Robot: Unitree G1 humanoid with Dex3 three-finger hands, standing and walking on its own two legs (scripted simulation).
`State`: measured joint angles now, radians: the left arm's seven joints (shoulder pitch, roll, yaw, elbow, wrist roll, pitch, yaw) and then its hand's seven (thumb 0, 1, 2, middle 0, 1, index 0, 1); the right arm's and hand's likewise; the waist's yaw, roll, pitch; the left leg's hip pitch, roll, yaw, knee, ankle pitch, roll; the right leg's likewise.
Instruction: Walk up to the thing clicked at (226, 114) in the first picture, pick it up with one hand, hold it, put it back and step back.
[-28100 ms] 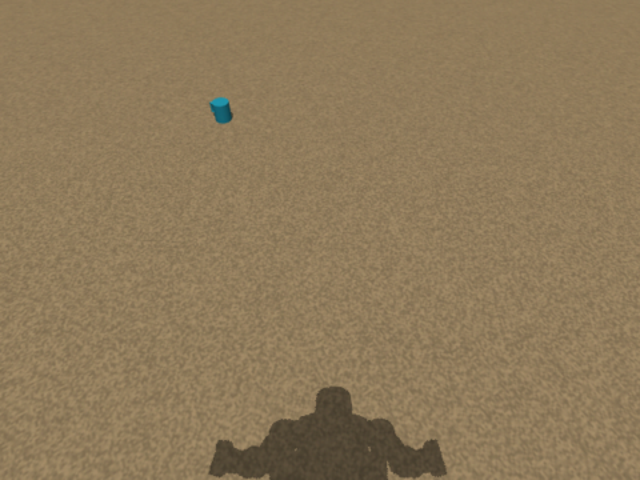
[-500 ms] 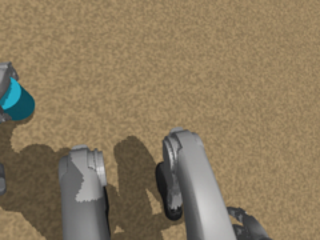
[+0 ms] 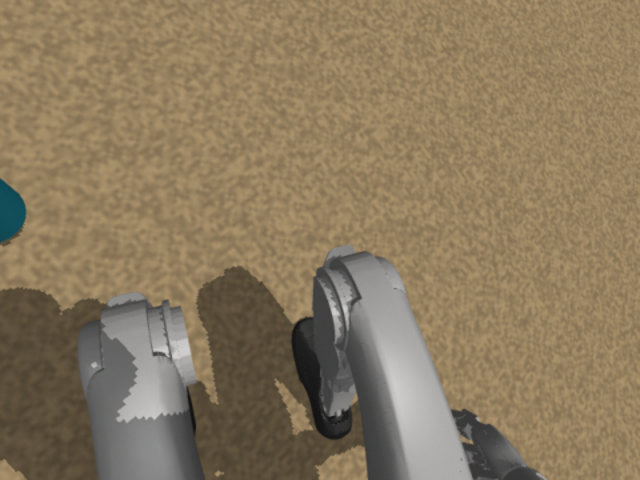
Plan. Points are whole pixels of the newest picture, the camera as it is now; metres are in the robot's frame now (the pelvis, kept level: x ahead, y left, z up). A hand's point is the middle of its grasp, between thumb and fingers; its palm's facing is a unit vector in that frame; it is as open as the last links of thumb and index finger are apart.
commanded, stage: rest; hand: left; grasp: from above
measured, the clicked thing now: out of the picture +0.44 +0.34 -0.23
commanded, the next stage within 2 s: open in 0.68 s
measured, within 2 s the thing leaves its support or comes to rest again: rests again in 0.32 s
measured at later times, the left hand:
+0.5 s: hand out of the picture +0.45 +0.34 -0.22, palm faces -0.44 -0.12 -0.89, open 11.6 cm
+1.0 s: hand out of the picture +0.45 +0.33 -0.23, palm faces -0.46 -0.10 -0.88, open 11.8 cm
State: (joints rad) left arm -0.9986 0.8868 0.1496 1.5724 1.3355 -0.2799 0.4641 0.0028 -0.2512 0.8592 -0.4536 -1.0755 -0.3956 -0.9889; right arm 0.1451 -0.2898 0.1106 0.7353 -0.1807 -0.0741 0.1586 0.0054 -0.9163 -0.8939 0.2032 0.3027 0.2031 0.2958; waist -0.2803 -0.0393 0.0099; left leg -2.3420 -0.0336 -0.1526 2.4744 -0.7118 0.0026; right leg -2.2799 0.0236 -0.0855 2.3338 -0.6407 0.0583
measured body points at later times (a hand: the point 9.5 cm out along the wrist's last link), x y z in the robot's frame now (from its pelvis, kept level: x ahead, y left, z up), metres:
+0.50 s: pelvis +0.00 +0.00 -0.01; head +0.26 +0.11 +0.34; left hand +0.47 +0.34 -0.17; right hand +0.04 -0.28 -0.08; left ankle +0.07 +0.12 -0.28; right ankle +0.11 -0.13 -0.28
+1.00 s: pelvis -0.01 +0.00 -0.02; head +0.25 +0.11 +0.33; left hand +0.47 +0.34 -0.18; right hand +0.04 -0.25 -0.08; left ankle +0.07 +0.12 -0.28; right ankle +0.11 -0.13 -0.28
